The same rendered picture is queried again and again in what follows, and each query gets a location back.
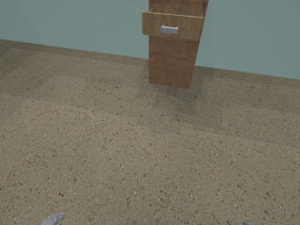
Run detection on cabinet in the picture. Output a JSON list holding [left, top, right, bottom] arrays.
[[148, 0, 209, 89]]

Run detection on handle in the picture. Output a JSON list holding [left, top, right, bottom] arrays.
[[160, 24, 178, 34]]

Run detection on left robot hand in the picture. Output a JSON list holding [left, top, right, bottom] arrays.
[[39, 212, 66, 225]]

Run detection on drawer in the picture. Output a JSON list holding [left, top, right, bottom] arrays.
[[142, 4, 203, 41]]

